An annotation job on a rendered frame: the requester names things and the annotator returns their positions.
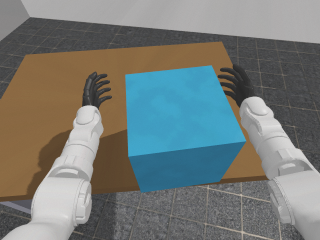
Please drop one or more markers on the table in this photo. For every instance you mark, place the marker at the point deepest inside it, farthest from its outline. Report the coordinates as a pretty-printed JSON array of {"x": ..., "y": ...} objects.
[{"x": 39, "y": 106}]

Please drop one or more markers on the robot left hand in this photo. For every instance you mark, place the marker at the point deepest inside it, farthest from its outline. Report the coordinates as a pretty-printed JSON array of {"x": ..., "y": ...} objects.
[{"x": 91, "y": 95}]

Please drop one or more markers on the robot right upper arm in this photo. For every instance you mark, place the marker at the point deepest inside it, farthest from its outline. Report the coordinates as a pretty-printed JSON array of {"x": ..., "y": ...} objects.
[{"x": 295, "y": 199}]

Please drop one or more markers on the robot right hand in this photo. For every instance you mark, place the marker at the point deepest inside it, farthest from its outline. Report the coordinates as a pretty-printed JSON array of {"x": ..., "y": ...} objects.
[{"x": 242, "y": 86}]

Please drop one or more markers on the right robot forearm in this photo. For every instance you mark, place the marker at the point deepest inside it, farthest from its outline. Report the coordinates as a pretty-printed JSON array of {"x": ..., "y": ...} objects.
[{"x": 278, "y": 154}]

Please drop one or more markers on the left robot forearm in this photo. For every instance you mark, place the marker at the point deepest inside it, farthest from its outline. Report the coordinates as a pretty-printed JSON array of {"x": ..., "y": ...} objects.
[{"x": 79, "y": 152}]

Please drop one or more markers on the robot left upper arm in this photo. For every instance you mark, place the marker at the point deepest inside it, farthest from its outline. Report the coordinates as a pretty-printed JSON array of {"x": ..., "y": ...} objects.
[{"x": 60, "y": 205}]

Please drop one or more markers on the carton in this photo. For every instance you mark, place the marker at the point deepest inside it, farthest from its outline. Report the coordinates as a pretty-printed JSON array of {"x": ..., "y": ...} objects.
[{"x": 181, "y": 129}]

